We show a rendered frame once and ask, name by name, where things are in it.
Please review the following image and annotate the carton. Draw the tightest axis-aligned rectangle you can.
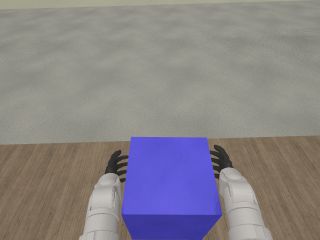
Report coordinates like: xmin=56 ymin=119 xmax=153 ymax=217
xmin=121 ymin=137 xmax=223 ymax=240

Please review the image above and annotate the robot right forearm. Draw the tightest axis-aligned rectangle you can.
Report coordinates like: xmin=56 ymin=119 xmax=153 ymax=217
xmin=219 ymin=167 xmax=273 ymax=240

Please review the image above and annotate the robot left hand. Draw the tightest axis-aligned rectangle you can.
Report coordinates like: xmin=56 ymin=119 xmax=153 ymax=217
xmin=104 ymin=150 xmax=129 ymax=183

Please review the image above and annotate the robot left forearm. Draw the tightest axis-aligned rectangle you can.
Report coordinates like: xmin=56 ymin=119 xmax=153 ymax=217
xmin=79 ymin=173 xmax=122 ymax=240

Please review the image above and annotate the robot right hand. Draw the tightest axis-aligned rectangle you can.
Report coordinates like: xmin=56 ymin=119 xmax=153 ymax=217
xmin=209 ymin=144 xmax=233 ymax=179

